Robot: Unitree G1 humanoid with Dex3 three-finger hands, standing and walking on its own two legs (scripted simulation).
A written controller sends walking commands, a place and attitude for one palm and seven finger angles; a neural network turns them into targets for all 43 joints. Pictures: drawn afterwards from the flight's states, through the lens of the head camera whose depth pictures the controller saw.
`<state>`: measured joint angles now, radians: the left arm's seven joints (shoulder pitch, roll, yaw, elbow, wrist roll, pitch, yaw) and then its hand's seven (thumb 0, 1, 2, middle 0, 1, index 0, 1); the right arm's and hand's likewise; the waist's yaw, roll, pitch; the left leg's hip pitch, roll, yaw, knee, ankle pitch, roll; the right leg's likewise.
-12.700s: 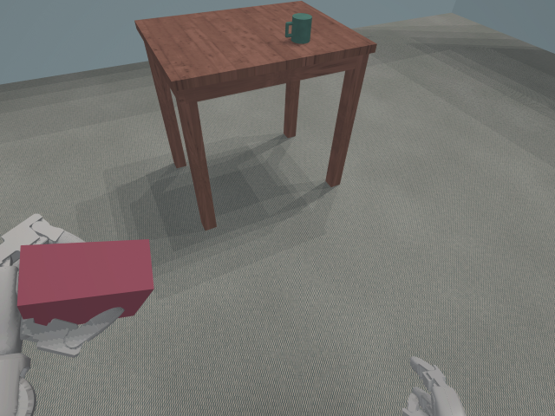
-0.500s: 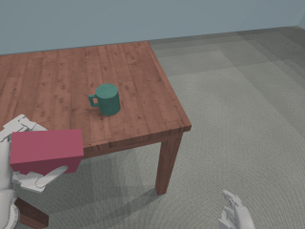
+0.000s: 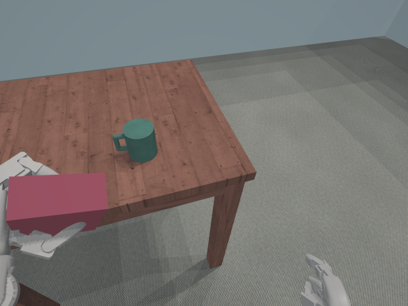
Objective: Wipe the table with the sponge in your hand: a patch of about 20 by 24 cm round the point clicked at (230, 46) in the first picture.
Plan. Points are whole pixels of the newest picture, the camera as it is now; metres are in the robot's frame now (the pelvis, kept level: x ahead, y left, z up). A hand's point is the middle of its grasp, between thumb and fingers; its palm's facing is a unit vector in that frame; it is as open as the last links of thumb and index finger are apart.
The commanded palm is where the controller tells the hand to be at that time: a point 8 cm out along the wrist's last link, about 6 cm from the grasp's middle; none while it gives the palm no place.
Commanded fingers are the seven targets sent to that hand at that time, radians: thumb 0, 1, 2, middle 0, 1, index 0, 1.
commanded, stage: shuffle to correct the standing spot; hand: left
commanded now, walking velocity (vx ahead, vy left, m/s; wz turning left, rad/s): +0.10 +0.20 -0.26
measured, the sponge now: (73, 206) +0.23 +0.22 +0.14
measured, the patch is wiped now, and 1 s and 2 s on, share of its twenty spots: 0.00 0.00 0.00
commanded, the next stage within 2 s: none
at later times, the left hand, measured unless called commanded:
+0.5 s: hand (43, 197) +0.23 +0.25 +0.17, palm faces +0.35 -0.83 -0.43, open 9.6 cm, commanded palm +0.17 +0.30 +0.18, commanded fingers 0.00 0.10 1.30 -1.20 -1.60 -1.20 -1.60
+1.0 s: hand (34, 201) +0.22 +0.26 +0.16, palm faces +0.33 -0.84 -0.44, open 9.6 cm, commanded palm +0.16 +0.31 +0.18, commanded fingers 0.00 0.10 1.30 -1.20 -1.60 -1.20 -1.60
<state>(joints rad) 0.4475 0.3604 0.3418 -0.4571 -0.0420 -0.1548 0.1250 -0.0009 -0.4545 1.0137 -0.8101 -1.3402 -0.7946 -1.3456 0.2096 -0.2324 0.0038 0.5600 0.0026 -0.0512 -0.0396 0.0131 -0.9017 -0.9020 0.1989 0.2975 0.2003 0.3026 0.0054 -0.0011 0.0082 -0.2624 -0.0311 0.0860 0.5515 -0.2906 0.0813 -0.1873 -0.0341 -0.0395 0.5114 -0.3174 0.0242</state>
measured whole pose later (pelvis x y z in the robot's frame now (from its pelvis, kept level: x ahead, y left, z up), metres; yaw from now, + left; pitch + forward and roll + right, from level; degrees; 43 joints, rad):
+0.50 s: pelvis +0.01 +0.02 -0.01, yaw -1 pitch +0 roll -1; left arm 0.49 0.39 0.37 -0.52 -0.05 -0.18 0.13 0.00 -0.45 1.02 -0.81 -1.34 -0.79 -1.35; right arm 0.21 -0.22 0.00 0.56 0.02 -0.02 -0.02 0.01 -0.90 -0.90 0.20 0.30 0.20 0.30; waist -0.01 0.03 0.03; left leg -0.30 -0.05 0.12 0.65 -0.35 0.10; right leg -0.24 -0.06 -0.01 0.62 -0.38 0.06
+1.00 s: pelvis -0.02 +0.04 -0.01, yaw -4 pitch -1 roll +1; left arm 0.48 0.37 0.37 -0.50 -0.03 -0.18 0.14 0.00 -0.46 1.02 -0.81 -1.34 -0.79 -1.35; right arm 0.22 -0.20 0.00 0.58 0.01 -0.07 -0.02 0.01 -0.90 -0.90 0.20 0.30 0.20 0.30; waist -0.02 -0.01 0.04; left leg -0.27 -0.07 0.12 0.57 -0.29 0.10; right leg -0.38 -0.05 -0.06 0.87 -0.46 0.01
